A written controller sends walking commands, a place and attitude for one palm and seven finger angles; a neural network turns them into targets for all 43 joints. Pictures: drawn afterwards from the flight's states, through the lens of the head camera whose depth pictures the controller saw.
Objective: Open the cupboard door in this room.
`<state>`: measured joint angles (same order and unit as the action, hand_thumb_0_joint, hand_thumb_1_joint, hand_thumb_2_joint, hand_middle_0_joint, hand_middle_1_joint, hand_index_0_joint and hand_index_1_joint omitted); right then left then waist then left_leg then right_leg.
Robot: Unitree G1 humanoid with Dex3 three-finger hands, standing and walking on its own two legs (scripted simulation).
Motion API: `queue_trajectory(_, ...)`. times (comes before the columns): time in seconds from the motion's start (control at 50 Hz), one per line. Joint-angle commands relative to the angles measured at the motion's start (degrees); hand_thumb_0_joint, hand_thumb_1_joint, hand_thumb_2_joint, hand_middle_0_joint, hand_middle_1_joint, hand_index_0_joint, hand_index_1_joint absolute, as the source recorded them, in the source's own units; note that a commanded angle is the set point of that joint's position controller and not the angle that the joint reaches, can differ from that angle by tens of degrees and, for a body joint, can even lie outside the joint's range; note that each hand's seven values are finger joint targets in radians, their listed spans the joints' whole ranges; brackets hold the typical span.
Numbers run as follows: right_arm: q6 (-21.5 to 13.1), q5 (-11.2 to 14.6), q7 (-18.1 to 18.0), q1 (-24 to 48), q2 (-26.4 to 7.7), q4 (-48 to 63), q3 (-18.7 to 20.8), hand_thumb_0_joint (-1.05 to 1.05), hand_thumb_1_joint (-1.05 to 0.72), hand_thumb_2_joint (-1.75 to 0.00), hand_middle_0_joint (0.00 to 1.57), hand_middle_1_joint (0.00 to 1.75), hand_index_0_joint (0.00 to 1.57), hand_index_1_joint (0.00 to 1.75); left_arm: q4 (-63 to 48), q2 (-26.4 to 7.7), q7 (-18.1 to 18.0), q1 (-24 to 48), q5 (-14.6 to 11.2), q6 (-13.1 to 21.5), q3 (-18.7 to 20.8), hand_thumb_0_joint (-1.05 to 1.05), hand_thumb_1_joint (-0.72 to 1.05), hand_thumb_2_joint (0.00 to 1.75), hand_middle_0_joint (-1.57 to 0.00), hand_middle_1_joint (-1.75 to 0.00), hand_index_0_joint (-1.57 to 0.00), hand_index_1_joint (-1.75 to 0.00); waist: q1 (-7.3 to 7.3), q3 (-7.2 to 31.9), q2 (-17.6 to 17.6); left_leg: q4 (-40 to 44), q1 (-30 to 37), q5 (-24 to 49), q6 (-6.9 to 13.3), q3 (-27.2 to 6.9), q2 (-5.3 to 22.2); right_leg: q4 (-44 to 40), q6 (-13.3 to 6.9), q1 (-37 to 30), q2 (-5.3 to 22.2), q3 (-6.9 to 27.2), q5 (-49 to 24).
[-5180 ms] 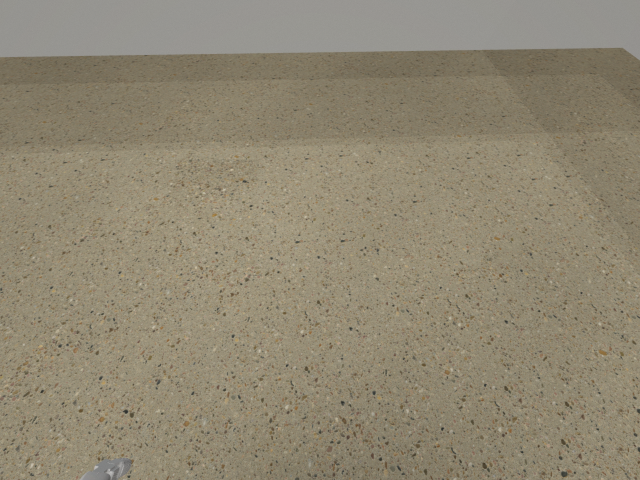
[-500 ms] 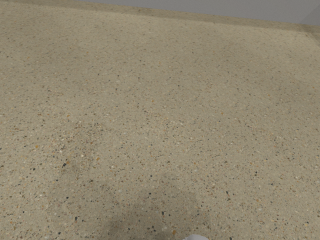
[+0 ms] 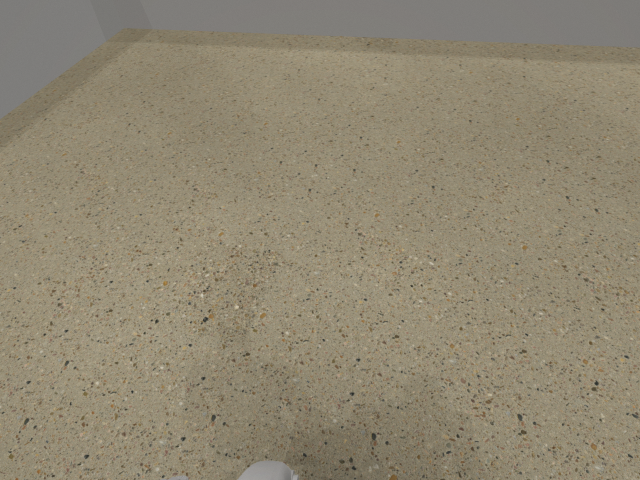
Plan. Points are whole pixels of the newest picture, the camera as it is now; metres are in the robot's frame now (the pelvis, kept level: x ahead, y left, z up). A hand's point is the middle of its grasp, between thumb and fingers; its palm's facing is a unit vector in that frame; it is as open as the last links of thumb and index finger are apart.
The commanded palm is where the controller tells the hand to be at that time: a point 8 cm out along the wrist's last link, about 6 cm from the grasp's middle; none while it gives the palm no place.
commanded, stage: turn or walk to find it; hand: left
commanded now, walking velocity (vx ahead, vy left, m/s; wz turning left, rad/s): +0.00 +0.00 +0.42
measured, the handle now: out of the picture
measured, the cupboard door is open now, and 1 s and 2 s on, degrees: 0 0 0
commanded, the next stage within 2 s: none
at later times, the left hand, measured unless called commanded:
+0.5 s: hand out of the picture -0.02 +0.27 -0.17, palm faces +0.24 -0.94 -0.24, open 7.4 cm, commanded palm none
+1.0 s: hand out of the picture -0.08 +0.22 -0.16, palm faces +0.43 -0.87 -0.23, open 7.4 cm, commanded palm none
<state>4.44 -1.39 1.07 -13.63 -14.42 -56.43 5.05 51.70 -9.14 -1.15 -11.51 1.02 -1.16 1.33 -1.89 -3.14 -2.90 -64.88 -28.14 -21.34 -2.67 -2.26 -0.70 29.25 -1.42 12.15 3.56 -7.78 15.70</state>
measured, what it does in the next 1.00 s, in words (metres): steps on the spot, turning left: left foot, then right foot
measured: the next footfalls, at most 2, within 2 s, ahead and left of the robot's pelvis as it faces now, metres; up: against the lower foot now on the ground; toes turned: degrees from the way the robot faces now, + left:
left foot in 0.26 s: +0.00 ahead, +0.15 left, +0.00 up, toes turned +11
right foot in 0.68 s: +0.04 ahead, -0.08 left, +0.00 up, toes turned +12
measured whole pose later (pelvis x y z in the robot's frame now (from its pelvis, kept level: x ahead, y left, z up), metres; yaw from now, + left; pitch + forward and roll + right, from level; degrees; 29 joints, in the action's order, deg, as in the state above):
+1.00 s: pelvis -0.06 +0.02 +0.00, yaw +26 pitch -1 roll +1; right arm 4.5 -0.8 1.0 -12.7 -13.9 -57.1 4.1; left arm 53.1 -10.5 -0.8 -12.3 1.7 -1.1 1.8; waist -0.4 -4.6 0.2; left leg -48.7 -20.8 -25.9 -3.3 1.6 2.2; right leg 31.1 0.3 13.6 7.6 -11.6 16.1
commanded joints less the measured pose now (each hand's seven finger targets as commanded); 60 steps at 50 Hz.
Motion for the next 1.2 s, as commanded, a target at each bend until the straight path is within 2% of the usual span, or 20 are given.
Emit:
queue_trajectory(0.0,-1.0,0.2,0.1,2.5,-3.0,4.2,0.6,0.0,-0.9,-0.9,0.2,0.3,0.2,0.3,-2.6,-11.6,-1.0,-1.4,0.4,1.7,3.3,0.0,0.9,0.9,-0.2,-0.3,-0.2,-0.3,2.66,0.4,12.0,2.7,-1.9,-1.5,-1.3,1.6,2.4,-12.4,-5.6,-2.5,14.8,9.3,-11.6)
queue_trajectory(0.12,-2.1,0.9,-0.2,5.6,-1.8,4.9,-0.8,0.0,-0.9,-0.9,0.2,0.3,0.2,0.3,-0.2,-14.9,-0.7,-5.2,1.0,1.3,4.4,0.0,0.9,0.9,-0.2,-0.3,-0.2,-0.3,4.92,4.0,14.5,20.5,4.5,-6.2,-0.7,5.9,2.3,-6.5,-7.0,-7.6,17.1,7.1,-25.5)
queue_trajectory(0.2,-3.1,0.8,-0.4,-0.8,-3.9,3.3,-0.6,0.0,-0.9,-0.9,0.2,0.3,0.2,0.3,0.4,-14.2,-0.4,-2.9,0.0,0.4,4.3,0.0,0.9,0.9,-0.2,-0.3,-0.2,-0.3,0.75,6.9,9.0,41.1,20.4,10.1,0.9,6.5,2.7,3.8,-0.6,0.3,14.2,1.2,-18.0)
queue_trajectory(0.24,-3.5,0.3,-0.8,-4.0,-13.4,3.7,1.4,0.0,-0.9,-0.9,0.2,0.3,0.2,0.3,-3.2,-8.1,0.1,-2.1,-0.2,-0.4,2.9,0.0,0.9,0.9,-0.2,-0.3,-0.2,-0.3,-0.96,6.2,-15.0,47.1,26.7,33.8,11.5,-18.2,23.8,24.3,5.8,20.0,3.4,-1.3,20.6)
queue_trajectory(0.26,-3.6,0.1,-1.5,-5.3,-12.5,2.4,1.4,0.0,-0.9,-0.9,0.2,0.3,0.2,0.3,-3.1,-9.2,-0.5,2.2,0.2,-1.3,2.8,0.0,0.9,0.9,-0.2,-0.3,-0.2,-0.3,-2.88,5.7,-13.5,48.1,21.2,28.5,12.9,-18.0,23.0,30.5,5.2,18.3,3.6,4.5,19.9)
queue_trajectory(0.32,-3.9,0.1,-2.2,2.8,-8.5,4.4,-0.1,0.0,-0.9,-0.9,0.2,0.3,0.2,0.3,-0.5,-9.3,0.5,0.5,0.1,-1.0,3.4,0.0,0.9,0.9,-0.2,-0.3,-0.2,-0.3,1.29,2.2,-6.3,47.6,18.4,24.0,11.2,-10.6,16.0,35.0,5.3,19.4,3.6,6.4,9.0)
queue_trajectory(0.36,-4.3,0.3,-2.3,2.9,-8.1,4.6,-0.3,0.0,-0.9,-0.9,0.2,0.3,0.2,0.3,0.2,-9.3,0.6,-0.8,0.0,-0.9,3.2,0.0,0.9,0.9,-0.2,-0.3,-0.2,-0.3,1.38,3.5,-5.3,46.9,20.2,29.0,11.2,-8.6,14.4,33.2,5.9,18.0,3.0,6.2,7.7)
queue_trajectory(0.52,-3.5,0.0,-1.9,0.9,-8.8,4.6,0.7,0.0,-0.9,-0.9,0.2,0.3,0.2,0.3,-2.1,-7.7,0.1,1.4,-0.4,-0.5,2.6,0.0,0.9,0.9,-0.2,-0.3,-0.2,-0.3,0.0,5.0,-5.8,44.7,21.5,30.1,12.7,-13.3,14.1,17.4,5.9,12.5,0.0,5.8,10.4)
queue_trajectory(0.62,-3.1,0.4,-1.4,3.3,-7.9,5.9,1.0,0.0,-0.9,-0.9,0.2,0.3,0.2,0.3,-1.0,-8.7,-0.3,-4.9,-0.5,0.6,2.9,0.0,0.9,0.9,-0.2,-0.3,-0.2,-0.3,3.42,5.9,-3.8,39.3,11.2,23.6,8.8,-13.9,9.7,-4.2,4.9,-3.8,-0.9,4.6,-2.7)
queue_trajectory(0.64,-3.1,0.8,-1.1,2.5,-5.4,6.2,0.8,0.0,-0.9,-0.9,0.2,0.3,0.2,0.3,-1.1,-11.4,-0.7,-5.8,-0.1,1.1,3.5,0.0,0.9,0.9,-0.2,-0.3,-0.2,-0.3,3.72,6.5,3.5,33.7,4.1,14.8,5.8,-10.8,5.8,-9.9,3.2,-10.5,5.1,10.6,-3.2)
queue_trajectory(0.66,-3.1,0.9,-0.8,2.6,-2.0,7.8,0.1,0.0,-0.9,-0.9,0.2,0.3,0.2,0.3,-1.4,-16.1,-1.0,-6.2,0.7,1.4,4.4,0.0,0.9,0.9,-0.2,-0.3,-0.2,-0.3,4.14,4.8,17.5,22.5,-5.1,-2.8,1.8,-1.3,-2.4,-13.8,-2.6,-12.2,18.8,24.5,-4.0)
queue_trajectory(0.68,-2.2,0.3,-0.9,3.5,-4.6,7.9,0.9,0.0,-0.9,-0.9,0.2,0.3,0.2,0.3,-2.6,-17.0,-0.9,-5.0,0.3,1.2,4.7,0.0,0.9,0.9,-0.2,-0.3,-0.2,-0.3,4.9,3.9,18.5,10.0,-3.7,-10.4,1.5,-1.8,-1.5,-16.9,-7.4,-3.1,24.4,26.9,1.3)
queue_trajectory(0.76,-1.0,-0.1,0.1,0.1,-3.8,4.5,1.1,0.0,-0.9,-0.9,0.2,0.3,0.2,0.3,-4.5,-11.5,-0.8,4.2,0.3,1.3,3.2,0.0,0.9,0.9,-0.2,-0.3,-0.2,-0.3,0.05,-1.0,11.1,-4.9,-2.7,0.0,0.5,-0.6,1.7,-14.6,-4.3,4.3,14.6,11.5,-0.1)
queue_trajectory(0.94,-2.0,0.8,-0.1,5.3,-1.8,5.3,-0.6,0.0,-0.9,-0.9,0.2,0.3,0.2,0.3,-0.7,-15.1,-0.6,-4.2,1.0,1.1,4.4,0.0,0.9,0.9,-0.2,-0.3,-0.2,-0.3,4.96,3.5,14.8,19.1,4.1,-5.9,-0.6,6.3,2.2,-7.3,-6.5,-6.1,17.1,6.5,-21.4)
queue_trajectory(1.0,-2.7,0.9,-0.4,1.3,-2.1,4.1,-0.8,0.0,-0.9,-0.9,0.2,0.3,0.2,0.3,0.0,-15.1,-0.5,-2.9,0.6,0.8,4.5,0.0,0.9,0.9,-0.2,-0.3,-0.2,-0.3,2.6,6.0,14.1,32.5,11.7,1.6,0.0,7.9,1.5,-1.1,-3.5,-5.5,16.0,3.2,-23.7)
queue_trajectory(1.02,-3.2,0.8,-0.4,-0.9,-3.5,3.7,-0.5,0.0,-0.9,-0.9,0.2,0.3,0.2,0.3,-0.1,-14.4,-0.4,-2.7,0.1,0.4,4.4,0.0,0.9,0.9,-0.2,-0.3,-0.2,-0.3,1.19,7.1,10.5,40.4,18.2,9.1,0.7,7.0,2.3,3.7,-0.8,-1.5,14.7,1.2,-20.3)
queue_trajectory(1.04,-3.8,0.4,-0.5,-2.5,-7.8,3.6,0.4,0.0,-0.9,-0.9,0.2,0.3,0.2,0.3,-1.2,-11.9,-0.2,-3.6,-0.4,-0.1,4.1,0.0,0.9,0.9,-0.2,-0.3,-0.2,-0.3,0.38,8.9,-0.9,44.6,26.0,18.4,4.0,-3.9,10.6,12.8,2.9,8.0,9.8,-1.8,-7.7)
queue_trajectory(1.06,-3.9,0.2,-0.7,-4.5,-13.0,3.9,1.4,0.0,-0.9,-0.9,0.2,0.3,0.2,0.3,-3.4,-8.2,0.1,-2.0,-0.4,-0.3,3.0,0.0,0.9,0.9,-0.2,-0.3,-0.2,-0.3,-0.75,6.9,-15.4,46.0,28.3,36.6,10.6,-18.1,23.0,23.2,6.1,20.2,3.8,-2.0,19.3)
queue_trajectory(1.08,-3.8,0.2,-1.3,-6.6,-12.7,2.4,1.6,0.0,-0.9,-0.9,0.2,0.3,0.2,0.3,-3.9,-9.0,-0.3,2.3,0.2,-1.0,2.6,0.0,0.9,0.9,-0.2,-0.3,-0.2,-0.3,-2.9,7.7,-13.0,46.5,24.2,33.7,13.4,-17.8,23.7,30.1,5.4,18.7,3.6,3.5,20.7)
queue_trajectory(1.18,-4.3,0.2,-2.3,1.8,-8.3,4.4,-0.2,0.0,-0.9,-0.9,0.2,0.3,0.2,0.3,-0.6,-8.8,0.6,1.0,-0.3,-0.7,2.9,0.0,0.9,0.9,-0.2,-0.3,-0.2,-0.3,1.06,3.8,-6.2,45.2,20.8,34.3,11.5,-8.7,14.7,32.3,5.9,17.8,2.7,5.9,9.1)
